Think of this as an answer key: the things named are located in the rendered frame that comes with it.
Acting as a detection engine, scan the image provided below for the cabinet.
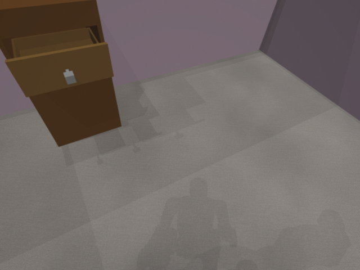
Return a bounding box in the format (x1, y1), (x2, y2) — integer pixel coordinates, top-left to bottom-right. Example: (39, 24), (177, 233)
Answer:
(0, 0), (122, 147)

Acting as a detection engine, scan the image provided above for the handle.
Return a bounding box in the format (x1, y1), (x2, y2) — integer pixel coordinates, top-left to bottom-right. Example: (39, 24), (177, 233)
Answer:
(63, 69), (77, 84)

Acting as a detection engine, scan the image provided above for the drawer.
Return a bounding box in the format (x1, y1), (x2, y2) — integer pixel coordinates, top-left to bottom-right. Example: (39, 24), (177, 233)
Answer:
(5, 28), (114, 97)

